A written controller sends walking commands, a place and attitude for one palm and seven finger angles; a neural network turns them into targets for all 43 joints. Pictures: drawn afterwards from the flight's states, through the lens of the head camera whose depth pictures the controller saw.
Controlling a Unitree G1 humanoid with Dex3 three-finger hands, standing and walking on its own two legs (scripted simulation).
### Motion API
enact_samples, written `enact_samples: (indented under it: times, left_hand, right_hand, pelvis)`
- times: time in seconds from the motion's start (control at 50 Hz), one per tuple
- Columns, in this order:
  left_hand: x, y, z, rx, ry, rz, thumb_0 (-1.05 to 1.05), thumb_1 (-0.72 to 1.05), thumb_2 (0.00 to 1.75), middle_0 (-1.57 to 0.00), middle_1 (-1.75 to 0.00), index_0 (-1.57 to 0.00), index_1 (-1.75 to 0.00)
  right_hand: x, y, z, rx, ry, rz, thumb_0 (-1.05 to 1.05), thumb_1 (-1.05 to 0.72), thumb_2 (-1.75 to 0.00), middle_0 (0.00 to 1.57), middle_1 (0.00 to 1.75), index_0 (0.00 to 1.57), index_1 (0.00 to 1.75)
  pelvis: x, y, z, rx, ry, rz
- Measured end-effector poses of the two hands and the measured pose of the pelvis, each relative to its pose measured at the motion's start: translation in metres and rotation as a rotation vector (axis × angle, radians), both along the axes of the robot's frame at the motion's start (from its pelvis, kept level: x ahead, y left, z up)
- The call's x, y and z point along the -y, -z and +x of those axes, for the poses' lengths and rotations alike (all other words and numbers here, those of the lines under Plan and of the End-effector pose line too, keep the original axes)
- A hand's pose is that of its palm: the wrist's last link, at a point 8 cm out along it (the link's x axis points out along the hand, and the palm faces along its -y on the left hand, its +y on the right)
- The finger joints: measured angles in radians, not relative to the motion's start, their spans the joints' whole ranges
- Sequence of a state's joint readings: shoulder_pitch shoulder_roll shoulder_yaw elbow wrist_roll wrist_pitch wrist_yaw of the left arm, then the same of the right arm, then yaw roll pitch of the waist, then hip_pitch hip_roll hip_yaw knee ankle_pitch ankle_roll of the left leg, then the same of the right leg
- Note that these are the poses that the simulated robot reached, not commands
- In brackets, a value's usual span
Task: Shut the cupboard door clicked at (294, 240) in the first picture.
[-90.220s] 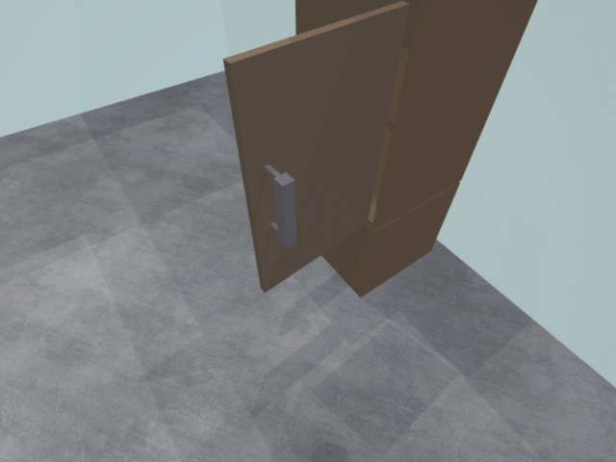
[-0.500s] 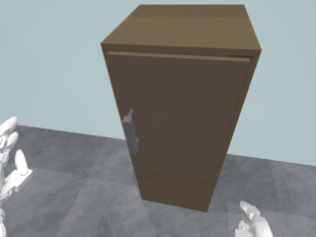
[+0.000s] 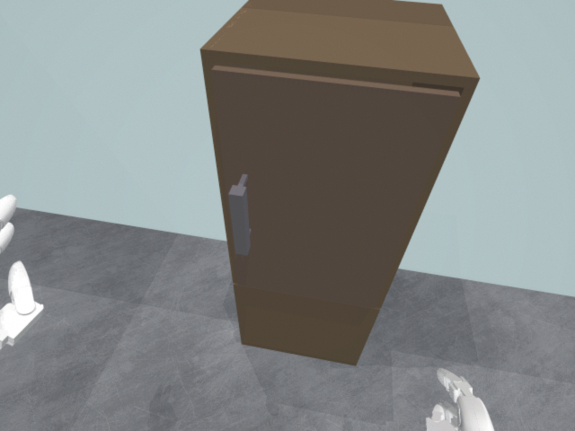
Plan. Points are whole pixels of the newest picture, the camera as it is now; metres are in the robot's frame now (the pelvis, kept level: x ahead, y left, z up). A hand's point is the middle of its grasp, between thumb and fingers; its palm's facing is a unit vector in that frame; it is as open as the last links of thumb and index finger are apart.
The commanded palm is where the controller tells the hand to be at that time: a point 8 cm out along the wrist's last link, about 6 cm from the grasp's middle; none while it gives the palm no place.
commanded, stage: step back with the hand held close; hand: left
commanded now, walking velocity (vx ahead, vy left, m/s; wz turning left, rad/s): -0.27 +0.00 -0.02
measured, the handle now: (243, 215) +0.53 +0.12 -0.03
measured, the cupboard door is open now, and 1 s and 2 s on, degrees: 0 0 0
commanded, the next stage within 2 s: stop stepping back and stand still in 0.76 s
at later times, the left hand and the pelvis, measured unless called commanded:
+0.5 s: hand out of the picture +0.14 +0.28 +0.17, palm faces +0.46 -0.76 -0.46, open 7.4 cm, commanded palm +0.08 +0.31 +0.19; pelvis -0.05 +0.00 -0.01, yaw +3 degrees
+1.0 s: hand out of the picture +0.04 +0.24 +0.19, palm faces +0.40 -0.78 -0.49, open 7.4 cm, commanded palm -0.01 +0.27 +0.19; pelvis -0.15 -0.02 -0.01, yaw -1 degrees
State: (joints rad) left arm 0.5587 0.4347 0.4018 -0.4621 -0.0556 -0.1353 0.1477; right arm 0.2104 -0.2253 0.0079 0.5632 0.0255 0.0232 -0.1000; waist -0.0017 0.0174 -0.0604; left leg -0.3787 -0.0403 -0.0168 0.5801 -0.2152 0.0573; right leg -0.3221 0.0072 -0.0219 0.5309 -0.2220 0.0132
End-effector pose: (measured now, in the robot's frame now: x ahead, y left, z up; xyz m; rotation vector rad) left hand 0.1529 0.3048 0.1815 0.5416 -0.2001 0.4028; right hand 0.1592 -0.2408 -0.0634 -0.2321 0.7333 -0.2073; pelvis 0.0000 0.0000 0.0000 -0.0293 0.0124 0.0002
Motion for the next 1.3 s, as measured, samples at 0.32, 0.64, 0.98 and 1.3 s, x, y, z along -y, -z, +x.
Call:
enact_samples:
  times: [0.32, 0.64, 0.98, 1.3]
  left_hand:
    - [0.012, -0.006, -0.038, 0.121, 0.006, 0.026, 0.01, 0.89, 0.89, -0.21, -0.3, -0.21, -0.3]
    - [-0.01, -0.01, -0.069, 0.136, -0.001, 0.063, 0.01, 0.89, 0.89, -0.21, -0.3, -0.21, -0.3]
    - [0.033, -0.026, -0.152, 0.158, 0.167, 0.147, 0.01, 0.89, 0.89, -0.22, -0.3, -0.22, -0.3]
    - [-0.006, -0.02, -0.215, 0.144, 0.127, 0.021, 0.01, 0.89, 0.89, -0.2, -0.3, -0.21, -0.3]
  right_hand:
    - [0.011, 0.014, -0.048, -0.049, -0.028, -0.025, 0.02, -0.9, -0.9, 0.21, 0.3, 0.2, 0.3]
    - [-0.012, 0.005, -0.065, -0.026, -0.077, -0.036, 0.02, -0.9, -0.9, 0.21, 0.3, 0.2, 0.3]
    - [0.033, -0.003, -0.164, 0.06, 0.019, -0.032, 0.01, -0.9, -0.9, 0.21, 0.3, 0.2, 0.3]
    - [-0.03, -0.001, -0.256, 0.014, -0.018, 0.008, 0.02, -0.9, -0.9, 0.2, 0.3, 0.2, 0.29]
  pelvis:
    - [0.009, 0.009, -0.034, 0.005, -0.03, -0.01]
    - [0.005, 0.004, -0.064, -0.077, -0.037, -0.049]
    - [0.027, 0.011, -0.151, 0.011, 0.027, -0.021]
    - [-0.013, 0.0, -0.226, 0.046, -0.021, -0.03]
